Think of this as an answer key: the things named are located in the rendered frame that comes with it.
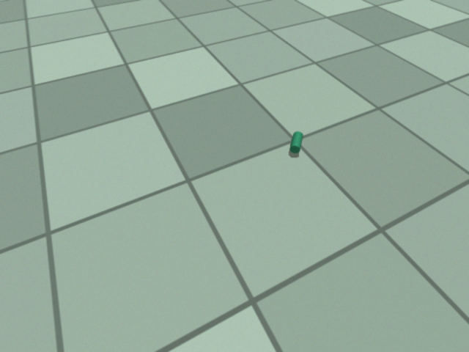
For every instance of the can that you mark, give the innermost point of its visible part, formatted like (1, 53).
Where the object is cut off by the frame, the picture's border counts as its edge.
(296, 142)

